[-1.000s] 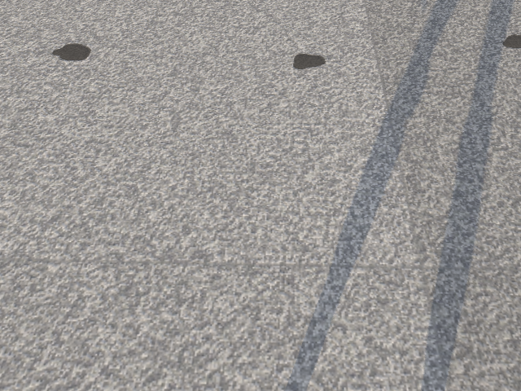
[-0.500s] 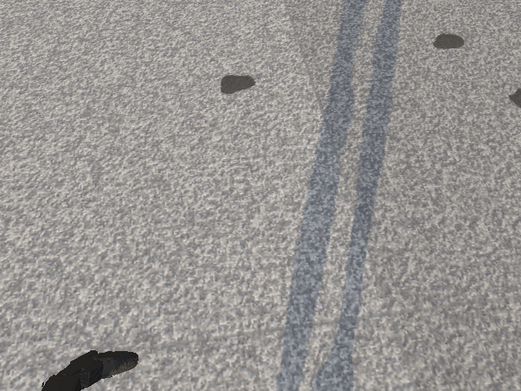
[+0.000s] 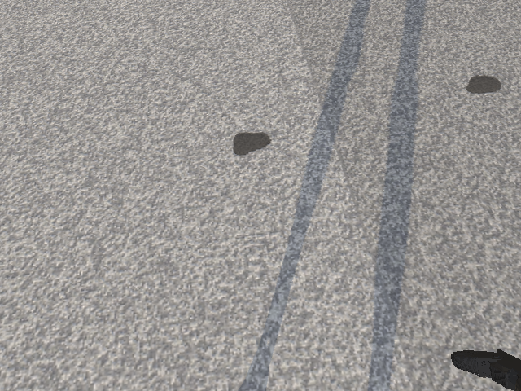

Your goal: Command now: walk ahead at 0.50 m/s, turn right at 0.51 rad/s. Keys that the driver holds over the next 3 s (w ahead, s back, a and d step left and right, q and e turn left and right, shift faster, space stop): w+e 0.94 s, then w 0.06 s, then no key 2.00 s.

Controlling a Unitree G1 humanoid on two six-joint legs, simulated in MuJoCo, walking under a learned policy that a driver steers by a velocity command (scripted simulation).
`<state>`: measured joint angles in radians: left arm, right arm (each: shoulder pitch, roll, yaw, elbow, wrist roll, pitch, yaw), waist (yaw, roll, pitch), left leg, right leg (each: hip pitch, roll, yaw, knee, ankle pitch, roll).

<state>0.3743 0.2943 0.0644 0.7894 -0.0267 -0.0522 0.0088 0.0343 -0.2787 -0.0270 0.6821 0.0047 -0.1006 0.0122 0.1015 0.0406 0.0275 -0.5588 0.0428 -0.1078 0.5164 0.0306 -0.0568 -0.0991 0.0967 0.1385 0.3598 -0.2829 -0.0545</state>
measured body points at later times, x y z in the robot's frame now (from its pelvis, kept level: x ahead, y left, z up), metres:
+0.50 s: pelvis +0.25 +0.00 -0.01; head +0.28 -0.02 +0.44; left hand +0.54 +0.15 -0.08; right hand +0.18 -0.29 -0.13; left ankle +0.17 +0.15 -0.74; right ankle +0.37 -0.18 -0.71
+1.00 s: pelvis +0.50 -0.13 +0.00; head +0.51 -0.17 +0.45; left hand +0.70 +0.09 -0.10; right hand +0.56 -0.46 -0.08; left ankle +0.74 -0.10 -0.71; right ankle +0.38 -0.16 -0.74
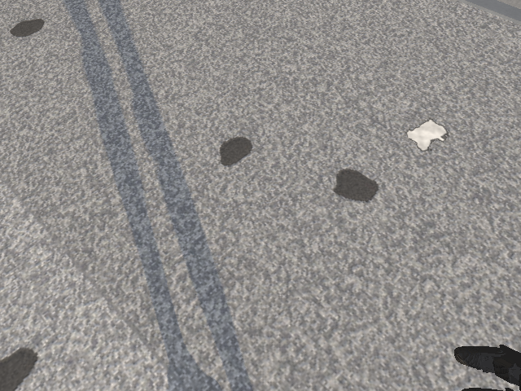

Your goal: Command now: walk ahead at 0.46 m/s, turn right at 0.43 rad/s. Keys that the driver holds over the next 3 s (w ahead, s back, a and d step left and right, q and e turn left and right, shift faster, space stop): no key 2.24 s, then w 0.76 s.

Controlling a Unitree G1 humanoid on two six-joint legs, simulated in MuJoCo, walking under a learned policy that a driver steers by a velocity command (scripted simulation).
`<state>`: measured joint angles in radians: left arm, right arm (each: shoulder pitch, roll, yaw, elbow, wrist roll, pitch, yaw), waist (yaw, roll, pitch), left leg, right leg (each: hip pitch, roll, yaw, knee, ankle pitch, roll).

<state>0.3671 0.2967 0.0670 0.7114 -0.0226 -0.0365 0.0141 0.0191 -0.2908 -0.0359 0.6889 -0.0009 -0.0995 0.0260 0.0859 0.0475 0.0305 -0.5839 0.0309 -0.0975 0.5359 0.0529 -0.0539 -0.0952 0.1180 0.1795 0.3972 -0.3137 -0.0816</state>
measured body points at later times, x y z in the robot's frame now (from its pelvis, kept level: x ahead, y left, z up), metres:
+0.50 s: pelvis +0.16 +0.03 +0.00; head +0.17 +0.01 +0.45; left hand +0.33 +0.27 -0.10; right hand +0.26 -0.23 -0.13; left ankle +0.18 +0.14 -0.74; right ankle +0.19 -0.11 -0.74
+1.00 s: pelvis +0.20 +0.01 +0.00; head +0.20 +0.00 +0.45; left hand +0.33 +0.26 -0.13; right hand +0.26 -0.27 -0.14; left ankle +0.18 +0.14 -0.74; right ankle +0.19 -0.11 -0.74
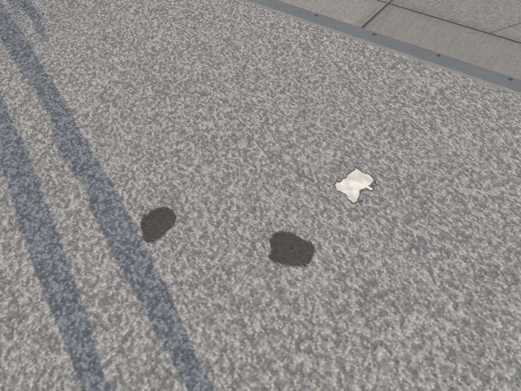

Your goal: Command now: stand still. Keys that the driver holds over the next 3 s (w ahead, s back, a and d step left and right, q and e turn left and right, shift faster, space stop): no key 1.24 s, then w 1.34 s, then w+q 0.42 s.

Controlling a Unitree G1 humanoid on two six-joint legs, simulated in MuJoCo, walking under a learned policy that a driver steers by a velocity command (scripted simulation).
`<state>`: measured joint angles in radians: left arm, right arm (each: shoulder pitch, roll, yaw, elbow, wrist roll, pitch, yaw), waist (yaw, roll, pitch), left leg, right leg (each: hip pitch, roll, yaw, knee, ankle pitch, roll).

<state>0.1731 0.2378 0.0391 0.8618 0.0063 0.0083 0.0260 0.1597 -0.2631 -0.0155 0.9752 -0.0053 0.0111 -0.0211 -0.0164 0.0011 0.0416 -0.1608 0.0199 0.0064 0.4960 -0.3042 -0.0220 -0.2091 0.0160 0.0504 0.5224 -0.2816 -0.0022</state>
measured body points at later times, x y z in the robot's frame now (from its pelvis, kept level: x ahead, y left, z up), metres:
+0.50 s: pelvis -0.01 +0.00 +0.00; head +0.00 +0.00 +0.45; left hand +0.05 +0.26 -0.14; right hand +0.01 -0.25 -0.15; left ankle -0.02 +0.13 -0.74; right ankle +0.00 -0.12 -0.74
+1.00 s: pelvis -0.01 +0.01 +0.00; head +0.00 +0.01 +0.45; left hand +0.01 +0.25 -0.15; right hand -0.02 -0.23 -0.15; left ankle -0.02 +0.13 -0.74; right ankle +0.00 -0.12 -0.74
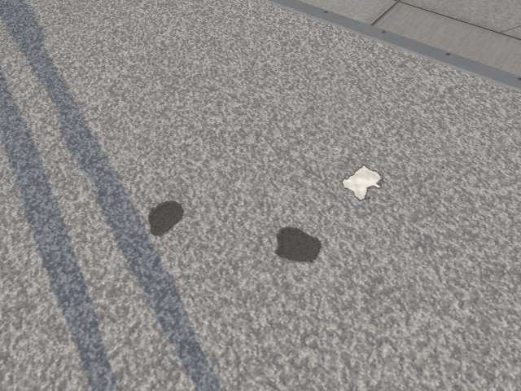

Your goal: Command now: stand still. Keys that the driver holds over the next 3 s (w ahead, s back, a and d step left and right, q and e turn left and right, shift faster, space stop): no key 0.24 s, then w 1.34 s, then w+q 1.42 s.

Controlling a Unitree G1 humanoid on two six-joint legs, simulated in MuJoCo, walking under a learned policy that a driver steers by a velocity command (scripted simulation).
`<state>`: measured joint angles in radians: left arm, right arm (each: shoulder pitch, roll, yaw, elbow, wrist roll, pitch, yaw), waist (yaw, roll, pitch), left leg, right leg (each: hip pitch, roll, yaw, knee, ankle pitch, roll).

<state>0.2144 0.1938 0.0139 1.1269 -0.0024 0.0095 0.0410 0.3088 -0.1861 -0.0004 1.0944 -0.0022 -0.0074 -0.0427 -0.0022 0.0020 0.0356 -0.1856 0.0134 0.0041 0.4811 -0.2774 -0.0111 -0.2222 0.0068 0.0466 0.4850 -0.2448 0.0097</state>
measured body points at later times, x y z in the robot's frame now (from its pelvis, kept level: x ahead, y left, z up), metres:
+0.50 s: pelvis +0.04 -0.02 -0.01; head +0.04 -0.03 +0.44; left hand +0.05 +0.23 -0.16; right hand -0.02 -0.26 -0.16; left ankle -0.01 +0.12 -0.74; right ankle +0.02 -0.12 -0.74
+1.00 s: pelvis +0.29 +0.02 -0.02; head +0.33 +0.02 +0.42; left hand +0.20 +0.26 -0.16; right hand +0.50 -0.22 -0.12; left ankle +0.40 +0.10 -0.74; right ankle +0.06 -0.12 -0.67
